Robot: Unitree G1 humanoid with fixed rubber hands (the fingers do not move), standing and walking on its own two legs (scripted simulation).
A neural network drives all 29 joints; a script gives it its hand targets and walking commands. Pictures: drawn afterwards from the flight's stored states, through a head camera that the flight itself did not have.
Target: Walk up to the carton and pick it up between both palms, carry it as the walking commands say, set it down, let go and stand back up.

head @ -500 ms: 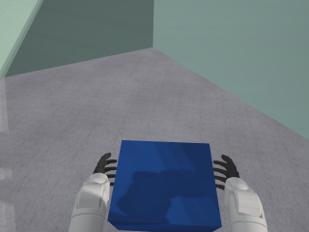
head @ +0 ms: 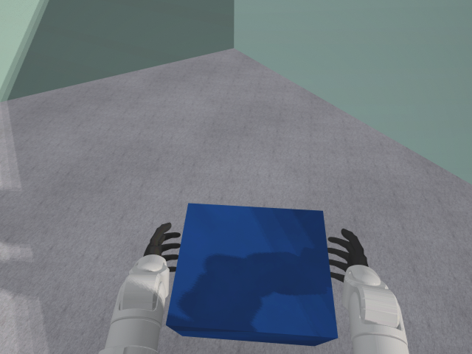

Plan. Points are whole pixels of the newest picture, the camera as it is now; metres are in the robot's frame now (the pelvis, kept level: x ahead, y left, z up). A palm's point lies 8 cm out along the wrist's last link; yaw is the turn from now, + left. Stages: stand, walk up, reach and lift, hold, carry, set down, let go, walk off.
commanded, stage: carry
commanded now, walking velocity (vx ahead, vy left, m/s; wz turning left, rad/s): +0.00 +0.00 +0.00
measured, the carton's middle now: (251, 274) +0.31 +0.01 -0.07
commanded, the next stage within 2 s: none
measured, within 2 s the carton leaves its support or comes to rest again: neither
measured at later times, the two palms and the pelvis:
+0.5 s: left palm (145, 284) +0.24 +0.18 +0.02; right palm (352, 276) +0.27 -0.16 +0.02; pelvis -0.03 -0.01 +0.00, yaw +4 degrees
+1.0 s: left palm (146, 295) +0.22 +0.18 +0.02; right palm (359, 283) +0.26 -0.17 +0.03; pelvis -0.03 -0.02 +0.00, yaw +4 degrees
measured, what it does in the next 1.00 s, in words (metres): steps on the spot: right foot, then left foot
